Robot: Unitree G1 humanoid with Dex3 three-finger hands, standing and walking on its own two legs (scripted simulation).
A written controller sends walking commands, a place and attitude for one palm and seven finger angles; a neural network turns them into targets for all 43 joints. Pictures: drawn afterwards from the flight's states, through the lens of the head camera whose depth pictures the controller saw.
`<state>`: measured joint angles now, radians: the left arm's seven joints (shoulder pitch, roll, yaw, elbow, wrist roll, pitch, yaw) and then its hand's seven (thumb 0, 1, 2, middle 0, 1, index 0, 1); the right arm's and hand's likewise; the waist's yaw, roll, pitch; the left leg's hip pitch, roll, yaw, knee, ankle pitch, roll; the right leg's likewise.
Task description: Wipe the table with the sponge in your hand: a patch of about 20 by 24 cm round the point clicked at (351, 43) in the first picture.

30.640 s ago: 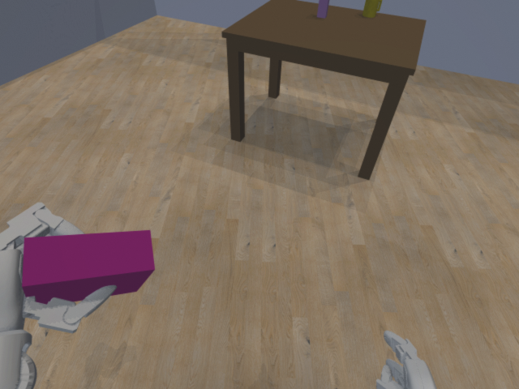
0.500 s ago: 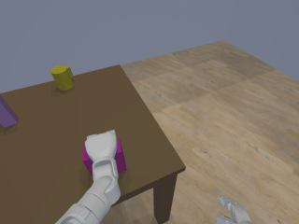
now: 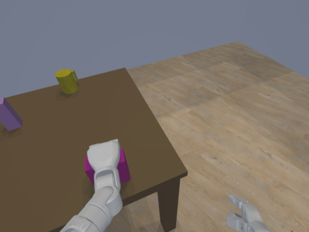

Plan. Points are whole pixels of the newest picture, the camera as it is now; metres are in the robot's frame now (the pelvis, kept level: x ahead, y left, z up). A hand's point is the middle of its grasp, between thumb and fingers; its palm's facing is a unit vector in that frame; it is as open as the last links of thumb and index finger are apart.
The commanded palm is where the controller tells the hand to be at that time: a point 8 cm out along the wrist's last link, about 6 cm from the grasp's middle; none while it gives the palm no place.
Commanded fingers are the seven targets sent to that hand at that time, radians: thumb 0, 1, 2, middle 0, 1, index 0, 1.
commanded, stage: wipe back along the third lane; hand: left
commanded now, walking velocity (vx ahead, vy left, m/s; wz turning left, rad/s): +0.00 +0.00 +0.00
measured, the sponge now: (110, 172) +0.30 +0.19 -0.05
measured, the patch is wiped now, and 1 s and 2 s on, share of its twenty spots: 1.00 1.00 1.00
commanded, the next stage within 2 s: slide back across to the middle lane in 0.58 s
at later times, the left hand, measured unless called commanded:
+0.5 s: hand (108, 165) +0.30 +0.19 -0.01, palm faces -0.01 -0.05 -1.00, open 9.2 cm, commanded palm +0.25 +0.17 +0.02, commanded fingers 0.00 0.10 1.30 -1.20 -1.60 -1.20 -1.60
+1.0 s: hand (105, 166) +0.29 +0.19 +0.00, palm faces +0.00 -0.08 -1.00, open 9.1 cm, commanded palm +0.23 +0.20 +0.04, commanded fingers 0.00 0.10 1.30 -1.20 -1.60 -1.20 -1.60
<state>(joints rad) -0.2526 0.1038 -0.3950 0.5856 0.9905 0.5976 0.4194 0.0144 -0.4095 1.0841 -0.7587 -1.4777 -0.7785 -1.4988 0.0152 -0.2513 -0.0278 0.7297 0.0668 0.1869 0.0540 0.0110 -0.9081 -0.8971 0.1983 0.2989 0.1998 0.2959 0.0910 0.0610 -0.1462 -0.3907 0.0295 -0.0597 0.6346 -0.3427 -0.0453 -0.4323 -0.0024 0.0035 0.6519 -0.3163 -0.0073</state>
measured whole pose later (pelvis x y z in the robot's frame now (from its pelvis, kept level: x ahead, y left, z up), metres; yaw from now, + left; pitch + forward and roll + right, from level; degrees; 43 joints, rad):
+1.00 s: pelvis +0.00 +0.01 +0.00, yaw -1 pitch +4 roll +0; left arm -0.15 0.12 -0.36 0.44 0.98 0.60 0.39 0.01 -0.42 1.09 -0.77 -1.47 -0.79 -1.49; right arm 0.02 -0.23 -0.01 0.71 0.07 0.19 0.05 0.01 -0.91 -0.90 0.20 0.30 0.20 0.30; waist 0.08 0.06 -0.13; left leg -0.35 0.03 -0.04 0.62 -0.34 -0.04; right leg -0.39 0.00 0.02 0.64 -0.31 0.00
